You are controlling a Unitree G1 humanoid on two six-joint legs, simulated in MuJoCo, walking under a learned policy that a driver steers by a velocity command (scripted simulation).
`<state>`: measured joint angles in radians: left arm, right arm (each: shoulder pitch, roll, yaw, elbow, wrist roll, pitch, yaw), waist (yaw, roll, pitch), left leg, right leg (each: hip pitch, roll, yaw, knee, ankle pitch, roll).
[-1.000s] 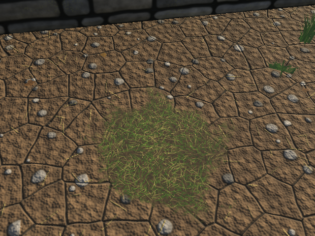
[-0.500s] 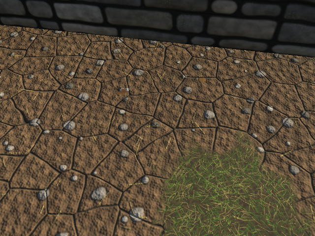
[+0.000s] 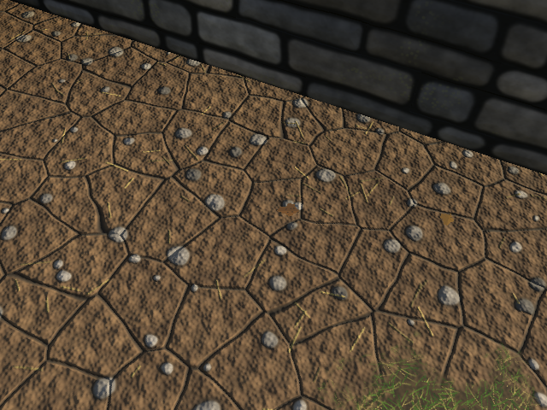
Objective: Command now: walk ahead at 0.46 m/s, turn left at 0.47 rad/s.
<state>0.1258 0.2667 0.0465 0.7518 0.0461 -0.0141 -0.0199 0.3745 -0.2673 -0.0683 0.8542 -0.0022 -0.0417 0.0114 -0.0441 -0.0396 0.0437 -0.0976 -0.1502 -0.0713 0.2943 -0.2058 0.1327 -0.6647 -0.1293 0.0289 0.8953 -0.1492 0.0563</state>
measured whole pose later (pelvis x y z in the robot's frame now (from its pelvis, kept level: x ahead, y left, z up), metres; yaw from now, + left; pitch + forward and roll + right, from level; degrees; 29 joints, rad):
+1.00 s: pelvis +0.22 -0.01 +0.00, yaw -1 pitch -1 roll +0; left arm 0.26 0.20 0.00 1.07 0.01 0.00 0.02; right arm 0.26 -0.18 0.00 1.09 -0.01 -0.02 -0.04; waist 0.01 0.00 0.02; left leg -0.11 -0.04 -0.01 0.38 -0.24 0.04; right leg -0.21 0.04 0.02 0.37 -0.14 -0.03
